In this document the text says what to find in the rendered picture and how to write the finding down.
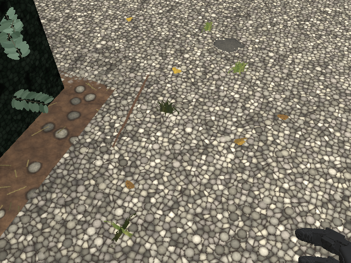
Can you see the right robot hand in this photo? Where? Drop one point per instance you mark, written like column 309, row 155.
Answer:
column 330, row 240

